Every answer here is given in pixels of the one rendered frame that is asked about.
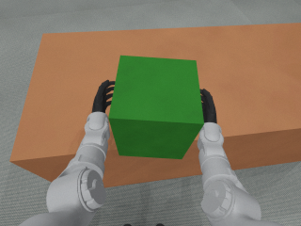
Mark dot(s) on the carton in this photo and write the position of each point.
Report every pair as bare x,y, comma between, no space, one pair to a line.
156,109

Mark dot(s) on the robot left upper arm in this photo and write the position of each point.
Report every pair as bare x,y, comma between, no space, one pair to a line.
72,200

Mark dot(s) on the robot right upper arm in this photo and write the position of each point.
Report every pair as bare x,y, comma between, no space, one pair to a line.
225,204

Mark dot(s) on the robot left hand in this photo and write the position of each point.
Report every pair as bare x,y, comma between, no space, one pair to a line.
100,101

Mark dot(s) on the right robot forearm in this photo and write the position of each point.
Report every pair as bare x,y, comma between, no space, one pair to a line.
213,161

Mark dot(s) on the left robot forearm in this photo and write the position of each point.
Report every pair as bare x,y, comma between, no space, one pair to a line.
92,151

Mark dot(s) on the pedestal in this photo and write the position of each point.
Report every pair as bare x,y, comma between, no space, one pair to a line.
252,71

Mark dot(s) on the robot right hand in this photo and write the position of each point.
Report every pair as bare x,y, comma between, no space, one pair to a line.
208,107

